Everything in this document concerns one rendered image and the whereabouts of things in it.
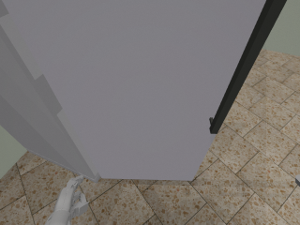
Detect fridge door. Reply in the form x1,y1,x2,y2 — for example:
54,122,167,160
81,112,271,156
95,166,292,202
2,0,266,181

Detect robot left forearm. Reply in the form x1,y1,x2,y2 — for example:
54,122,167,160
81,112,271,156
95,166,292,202
44,210,71,225

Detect left robot hand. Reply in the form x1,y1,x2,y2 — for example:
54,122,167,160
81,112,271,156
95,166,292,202
53,174,89,219

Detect handle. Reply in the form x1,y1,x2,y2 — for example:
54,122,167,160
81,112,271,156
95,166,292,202
209,0,287,134

